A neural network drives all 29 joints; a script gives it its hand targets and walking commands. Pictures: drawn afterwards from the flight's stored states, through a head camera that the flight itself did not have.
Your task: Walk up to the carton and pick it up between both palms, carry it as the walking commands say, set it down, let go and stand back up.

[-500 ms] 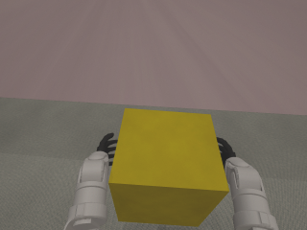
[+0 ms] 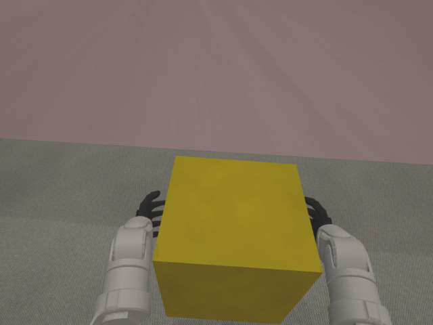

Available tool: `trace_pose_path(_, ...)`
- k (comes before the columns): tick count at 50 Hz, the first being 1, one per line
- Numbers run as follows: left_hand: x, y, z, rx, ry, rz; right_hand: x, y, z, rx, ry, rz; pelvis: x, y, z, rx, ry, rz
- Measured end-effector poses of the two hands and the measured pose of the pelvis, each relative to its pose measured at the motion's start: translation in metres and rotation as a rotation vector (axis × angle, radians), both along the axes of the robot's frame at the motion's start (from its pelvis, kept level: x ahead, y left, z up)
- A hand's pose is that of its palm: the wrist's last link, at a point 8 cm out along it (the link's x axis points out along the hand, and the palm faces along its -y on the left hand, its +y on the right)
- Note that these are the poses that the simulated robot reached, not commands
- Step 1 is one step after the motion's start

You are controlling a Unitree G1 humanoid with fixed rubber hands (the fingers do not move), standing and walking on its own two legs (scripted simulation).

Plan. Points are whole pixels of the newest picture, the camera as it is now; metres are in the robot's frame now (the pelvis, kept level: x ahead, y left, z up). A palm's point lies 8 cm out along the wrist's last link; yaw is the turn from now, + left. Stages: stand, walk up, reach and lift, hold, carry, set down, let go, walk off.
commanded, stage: hold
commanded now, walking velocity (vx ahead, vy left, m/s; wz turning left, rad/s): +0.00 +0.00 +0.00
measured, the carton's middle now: (229, 242) +0.31 +0.01 -0.01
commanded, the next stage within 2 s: carry in 0.58 s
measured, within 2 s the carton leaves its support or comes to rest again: neither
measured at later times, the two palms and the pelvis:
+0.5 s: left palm (142, 227) +0.29 +0.18 +0.06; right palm (320, 235) +0.29 -0.16 +0.05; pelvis +0.00 +0.00 +0.00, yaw +0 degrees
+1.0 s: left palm (185, 217) +0.30 +0.10 +0.08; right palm (368, 231) +0.29 -0.24 +0.07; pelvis +0.01 -0.06 +0.00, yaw -2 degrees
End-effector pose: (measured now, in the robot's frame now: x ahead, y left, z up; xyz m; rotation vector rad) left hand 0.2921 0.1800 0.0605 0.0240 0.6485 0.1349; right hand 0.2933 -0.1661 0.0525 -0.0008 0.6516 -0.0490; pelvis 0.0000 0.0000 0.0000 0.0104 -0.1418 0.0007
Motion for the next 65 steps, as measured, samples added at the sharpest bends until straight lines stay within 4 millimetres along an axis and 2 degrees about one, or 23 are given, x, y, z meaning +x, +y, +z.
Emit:
trace_pose_path(12,0.005,0.003,0.002,0.007,-0.013,-0.006,0.006,0.002,0.003,-0.002,-0.012,-0.002,0.004,0.002,0.001,-0.003,0.006,0.0)
trace_pose_path(21,0.0,0.004,-0.003,0.007,0.002,-0.007,0.0,0.004,-0.003,0.007,0.005,-0.01,0.005,0.003,0.001,-0.004,0.008,0.0)
trace_pose_path(33,0.0,0.002,-0.004,0.006,-0.004,-0.016,-0.001,0.002,0.0,0.004,-0.002,-0.016,0.005,0.002,0.0,-0.007,0.027,-0.002)
trace_pose_path(39,0.007,-0.014,0.001,0.02,0.003,-0.036,0.001,-0.013,0.003,0.021,0.008,-0.04,0.001,-0.013,-0.001,-0.01,0.101,-0.016)
trace_pose_path(45,0.016,-0.056,0.009,-0.015,-0.012,-0.028,0.003,-0.054,0.013,0.046,-0.007,-0.099,0.003,-0.044,-0.008,0.0,0.163,-0.03)
trace_pose_path(50,0.011,-0.081,0.017,-0.048,0.014,0.003,-0.005,-0.078,0.019,0.07,0.02,-0.127,0.009,-0.06,-0.005,0.011,0.173,-0.029)
trace_pose_path(54,0.006,-0.084,0.022,-0.066,0.01,0.032,-0.005,-0.081,0.026,0.079,0.018,-0.122,0.013,-0.066,-0.006,0.004,0.184,-0.02)
trace_pose_path(61,-0.004,-0.067,0.012,-0.115,0.03,0.08,0.002,-0.064,0.034,0.051,0.038,-0.096,0.02,-0.065,-0.01,-0.02,0.213,0.006)
trace_pose_path(65,-0.01,-0.066,0.014,-0.118,0.022,0.085,-0.003,-0.063,0.037,0.053,0.032,-0.096,0.017,-0.066,-0.009,-0.017,0.209,0.006)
